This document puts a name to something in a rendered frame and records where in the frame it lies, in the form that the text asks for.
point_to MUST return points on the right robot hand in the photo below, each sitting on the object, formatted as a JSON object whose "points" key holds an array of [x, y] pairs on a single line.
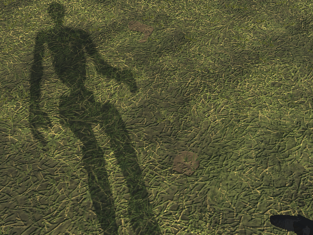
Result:
{"points": [[299, 224]]}

